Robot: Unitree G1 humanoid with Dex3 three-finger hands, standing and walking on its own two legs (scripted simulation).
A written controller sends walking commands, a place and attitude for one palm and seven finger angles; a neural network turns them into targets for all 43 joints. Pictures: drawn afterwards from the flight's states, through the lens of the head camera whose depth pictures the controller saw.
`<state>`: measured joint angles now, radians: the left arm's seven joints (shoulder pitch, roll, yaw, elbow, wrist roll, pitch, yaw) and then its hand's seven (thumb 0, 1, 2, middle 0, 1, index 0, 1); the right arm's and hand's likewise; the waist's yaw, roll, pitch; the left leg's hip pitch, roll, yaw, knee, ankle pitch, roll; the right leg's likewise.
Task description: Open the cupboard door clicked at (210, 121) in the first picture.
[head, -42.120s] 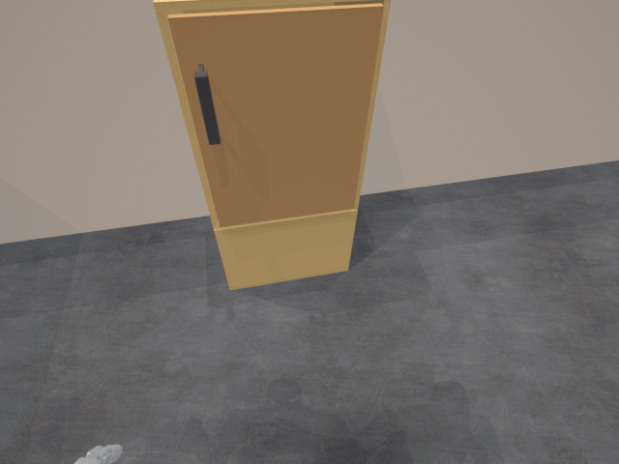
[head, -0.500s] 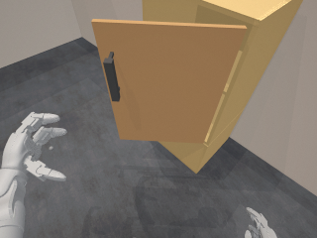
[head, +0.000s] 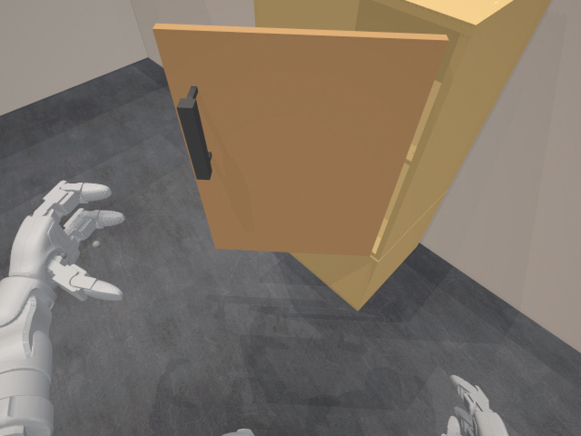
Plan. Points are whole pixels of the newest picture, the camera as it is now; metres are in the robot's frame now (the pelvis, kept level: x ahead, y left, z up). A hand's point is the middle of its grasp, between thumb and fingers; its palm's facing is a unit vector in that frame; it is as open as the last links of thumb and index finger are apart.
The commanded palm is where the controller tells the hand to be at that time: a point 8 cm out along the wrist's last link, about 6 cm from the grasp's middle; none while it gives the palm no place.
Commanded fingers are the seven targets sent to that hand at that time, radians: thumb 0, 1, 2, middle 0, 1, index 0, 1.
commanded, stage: move the hooked fingers beside the handle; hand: left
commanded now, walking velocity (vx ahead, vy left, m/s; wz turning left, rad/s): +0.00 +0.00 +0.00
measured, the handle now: (199, 134) +0.58 +0.20 +0.06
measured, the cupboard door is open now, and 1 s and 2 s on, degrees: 42 42 42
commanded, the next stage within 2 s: none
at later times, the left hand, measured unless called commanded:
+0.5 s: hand (125, 199) +0.41 +0.27 +0.08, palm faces +0.01 -1.00 +0.00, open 14.0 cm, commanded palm +0.39 +0.32 +0.08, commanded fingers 0.00 -0.50 0.30 -0.30 -1.20 -0.30 -1.20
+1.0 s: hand (142, 165) +0.49 +0.27 +0.08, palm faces +0.01 -1.00 +0.00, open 14.0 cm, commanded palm +0.47 +0.31 +0.07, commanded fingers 0.00 -0.50 0.30 -0.30 -1.20 -0.30 -1.20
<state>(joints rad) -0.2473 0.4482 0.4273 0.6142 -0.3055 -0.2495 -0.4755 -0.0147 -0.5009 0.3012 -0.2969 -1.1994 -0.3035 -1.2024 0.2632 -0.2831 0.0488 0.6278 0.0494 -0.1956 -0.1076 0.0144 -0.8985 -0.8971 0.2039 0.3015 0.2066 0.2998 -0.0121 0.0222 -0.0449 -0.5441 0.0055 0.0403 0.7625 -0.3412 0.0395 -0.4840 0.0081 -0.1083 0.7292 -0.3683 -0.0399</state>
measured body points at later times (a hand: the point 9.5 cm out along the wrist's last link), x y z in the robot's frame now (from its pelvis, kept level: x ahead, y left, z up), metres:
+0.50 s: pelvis +0.01 +0.00 -0.01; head +0.08 +0.01 +0.44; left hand +0.41 +0.32 +0.08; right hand +0.07 -0.27 -0.11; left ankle +0.03 +0.09 -0.71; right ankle +0.00 -0.09 -0.71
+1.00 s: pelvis +0.01 +0.02 -0.02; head +0.12 +0.05 +0.42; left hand +0.48 +0.32 +0.08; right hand +0.02 -0.25 -0.12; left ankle +0.03 +0.09 -0.71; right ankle +0.00 -0.09 -0.71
